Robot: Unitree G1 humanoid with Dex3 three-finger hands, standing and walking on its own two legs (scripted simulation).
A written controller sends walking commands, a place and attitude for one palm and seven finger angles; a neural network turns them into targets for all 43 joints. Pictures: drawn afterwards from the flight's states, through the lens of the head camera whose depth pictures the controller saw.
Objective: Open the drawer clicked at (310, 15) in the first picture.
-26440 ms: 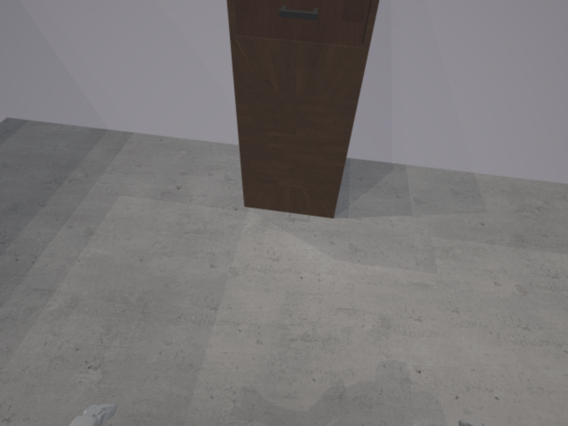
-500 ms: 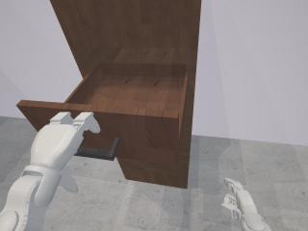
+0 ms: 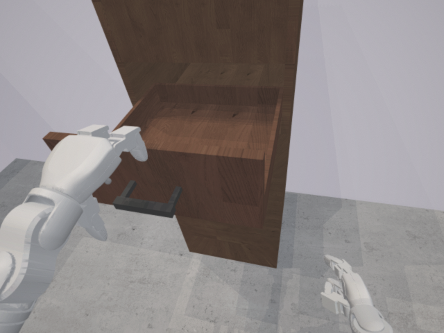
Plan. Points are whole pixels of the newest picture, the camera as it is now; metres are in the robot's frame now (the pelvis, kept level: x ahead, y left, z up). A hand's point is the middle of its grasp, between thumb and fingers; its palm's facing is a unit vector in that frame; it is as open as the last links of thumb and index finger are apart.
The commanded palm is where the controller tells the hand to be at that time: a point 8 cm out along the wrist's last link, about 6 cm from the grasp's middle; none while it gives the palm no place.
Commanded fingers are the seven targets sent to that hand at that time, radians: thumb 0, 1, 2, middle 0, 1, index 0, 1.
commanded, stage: lift the hand off the handle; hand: left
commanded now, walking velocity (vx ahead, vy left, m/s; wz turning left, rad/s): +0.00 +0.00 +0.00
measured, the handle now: (148, 198) +0.28 +0.20 +0.12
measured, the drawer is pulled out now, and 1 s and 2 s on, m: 0.30 0.30 0.30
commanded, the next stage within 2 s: draw the hand back to the body in 0.26 s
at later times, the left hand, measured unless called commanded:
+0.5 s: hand (120, 157) +0.27 +0.20 +0.23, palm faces +0.24 -0.04 -0.97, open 13.8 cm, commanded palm +0.22 +0.24 +0.32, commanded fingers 0.00 -0.50 0.30 -0.30 -1.20 -0.30 -1.20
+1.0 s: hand (62, 133) +0.25 +0.25 +0.29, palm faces +0.42 -0.07 -0.90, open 13.8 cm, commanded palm +0.18 +0.26 +0.31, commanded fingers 0.00 -0.40 0.34 -0.29 -1.13 -0.29 -1.13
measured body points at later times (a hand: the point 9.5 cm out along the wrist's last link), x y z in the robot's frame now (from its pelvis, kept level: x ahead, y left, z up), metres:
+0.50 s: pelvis +0.00 +0.01 -0.01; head -0.01 -0.04 +0.44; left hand +0.25 +0.20 +0.28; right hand +0.24 -0.20 -0.09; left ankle +0.05 +0.09 -0.74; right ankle +0.02 -0.09 -0.74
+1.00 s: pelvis +0.01 +0.01 +0.00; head +0.00 -0.04 +0.44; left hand +0.22 +0.25 +0.34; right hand +0.28 -0.16 -0.08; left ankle +0.05 +0.09 -0.74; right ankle +0.02 -0.09 -0.74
